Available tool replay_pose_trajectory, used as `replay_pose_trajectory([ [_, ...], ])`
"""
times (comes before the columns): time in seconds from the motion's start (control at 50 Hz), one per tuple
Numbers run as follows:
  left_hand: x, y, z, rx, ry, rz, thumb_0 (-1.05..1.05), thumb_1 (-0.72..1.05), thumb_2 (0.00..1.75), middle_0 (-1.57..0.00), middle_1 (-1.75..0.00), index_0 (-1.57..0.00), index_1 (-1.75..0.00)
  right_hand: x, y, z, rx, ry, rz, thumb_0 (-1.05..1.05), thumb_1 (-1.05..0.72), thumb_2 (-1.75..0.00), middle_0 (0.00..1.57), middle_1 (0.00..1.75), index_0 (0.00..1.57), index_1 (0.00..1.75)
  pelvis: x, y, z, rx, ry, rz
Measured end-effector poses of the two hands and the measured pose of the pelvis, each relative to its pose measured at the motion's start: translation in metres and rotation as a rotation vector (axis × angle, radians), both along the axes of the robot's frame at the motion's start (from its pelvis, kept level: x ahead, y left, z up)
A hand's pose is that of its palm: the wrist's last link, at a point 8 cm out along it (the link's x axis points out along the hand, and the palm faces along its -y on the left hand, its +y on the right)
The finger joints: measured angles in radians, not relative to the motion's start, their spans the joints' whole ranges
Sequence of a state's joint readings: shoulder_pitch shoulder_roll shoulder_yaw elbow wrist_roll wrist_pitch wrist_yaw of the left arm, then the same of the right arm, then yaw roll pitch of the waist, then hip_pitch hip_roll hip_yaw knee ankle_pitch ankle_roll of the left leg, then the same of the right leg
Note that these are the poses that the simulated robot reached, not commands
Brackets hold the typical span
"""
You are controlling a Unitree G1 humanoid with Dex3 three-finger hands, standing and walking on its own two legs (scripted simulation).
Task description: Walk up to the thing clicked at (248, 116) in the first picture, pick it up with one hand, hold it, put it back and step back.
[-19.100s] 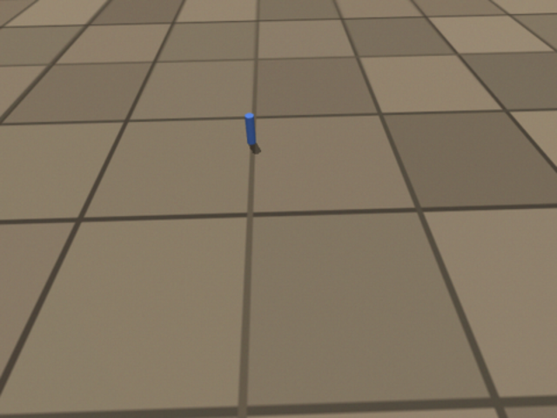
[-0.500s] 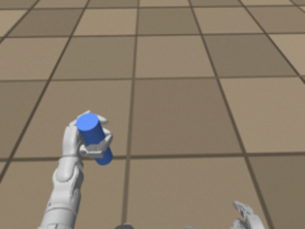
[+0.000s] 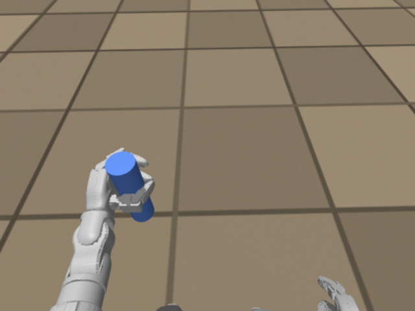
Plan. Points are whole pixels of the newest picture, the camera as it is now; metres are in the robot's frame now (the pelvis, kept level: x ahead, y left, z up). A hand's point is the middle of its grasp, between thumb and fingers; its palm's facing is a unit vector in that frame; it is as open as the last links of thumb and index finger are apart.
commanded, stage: hold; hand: left
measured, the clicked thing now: (133, 190) +0.33 +0.17 +0.03
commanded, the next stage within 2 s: crouch in 1.30 s
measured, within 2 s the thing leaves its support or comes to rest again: neither
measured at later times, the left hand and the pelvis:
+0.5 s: hand (133, 184) +0.33 +0.17 +0.06, palm faces +0.04 -1.00 +0.00, open 7.1 cm; pelvis +0.00 +0.00 +0.00, yaw +0 degrees
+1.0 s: hand (131, 187) +0.33 +0.17 +0.05, palm faces +0.04 -1.00 +0.00, open 7.1 cm; pelvis +0.00 +0.00 +0.00, yaw +0 degrees
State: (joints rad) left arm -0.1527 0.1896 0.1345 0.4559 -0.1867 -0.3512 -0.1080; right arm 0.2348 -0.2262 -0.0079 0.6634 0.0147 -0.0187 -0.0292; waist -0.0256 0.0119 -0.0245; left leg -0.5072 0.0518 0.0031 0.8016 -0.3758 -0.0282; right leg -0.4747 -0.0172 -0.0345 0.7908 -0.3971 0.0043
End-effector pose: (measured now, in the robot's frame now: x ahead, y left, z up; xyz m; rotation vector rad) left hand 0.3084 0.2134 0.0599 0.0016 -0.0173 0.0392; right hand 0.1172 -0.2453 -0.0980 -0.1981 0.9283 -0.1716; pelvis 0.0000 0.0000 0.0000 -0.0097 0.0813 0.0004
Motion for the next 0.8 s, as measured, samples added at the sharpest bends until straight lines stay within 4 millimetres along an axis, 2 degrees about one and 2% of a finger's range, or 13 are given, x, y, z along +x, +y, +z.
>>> replay_pose_trajectory([
  [0.8,-0.0028,0.009,-0.0055,0.0,0.009,0.008,0.04,-0.04,1.12,-0.92,-1.06,-0.89,-1.06,0.0017,0.0033,0.0006,-0.002,-0.006,0.0,0.01,-0.9,-0.9,0.2,0.3,0.2,0.3,0.0007,0.004,-0.0009,-0.004,0.006,0.0],
])
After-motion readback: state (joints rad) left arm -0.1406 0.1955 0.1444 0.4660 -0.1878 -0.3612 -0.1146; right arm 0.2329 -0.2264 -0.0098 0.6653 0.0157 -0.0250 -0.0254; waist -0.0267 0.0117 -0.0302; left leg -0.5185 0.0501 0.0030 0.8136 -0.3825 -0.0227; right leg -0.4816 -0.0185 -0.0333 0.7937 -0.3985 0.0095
